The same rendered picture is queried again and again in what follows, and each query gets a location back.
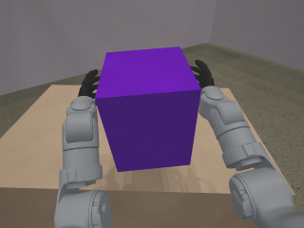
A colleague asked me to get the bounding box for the robot left hand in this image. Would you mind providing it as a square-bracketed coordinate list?
[78, 69, 101, 105]

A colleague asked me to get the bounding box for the pedestal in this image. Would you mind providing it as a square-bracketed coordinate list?
[0, 85, 295, 228]

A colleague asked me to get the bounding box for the robot right hand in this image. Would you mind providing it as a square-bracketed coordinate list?
[190, 60, 215, 89]

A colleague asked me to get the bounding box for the robot left forearm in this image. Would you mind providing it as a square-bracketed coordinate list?
[54, 96, 103, 228]

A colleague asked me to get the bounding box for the carton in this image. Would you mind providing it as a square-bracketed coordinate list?
[95, 47, 201, 172]

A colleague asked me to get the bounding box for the robot right forearm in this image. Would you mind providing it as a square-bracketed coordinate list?
[199, 85, 294, 203]

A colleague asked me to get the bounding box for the robot right upper arm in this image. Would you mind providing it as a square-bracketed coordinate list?
[229, 166, 304, 228]

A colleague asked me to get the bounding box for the robot left upper arm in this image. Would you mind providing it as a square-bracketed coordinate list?
[55, 189, 112, 228]

